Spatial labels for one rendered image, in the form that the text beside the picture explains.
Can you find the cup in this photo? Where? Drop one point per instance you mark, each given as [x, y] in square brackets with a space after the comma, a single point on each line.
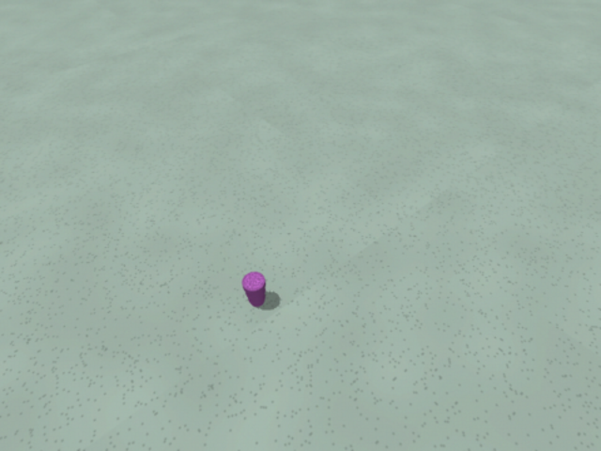
[254, 285]

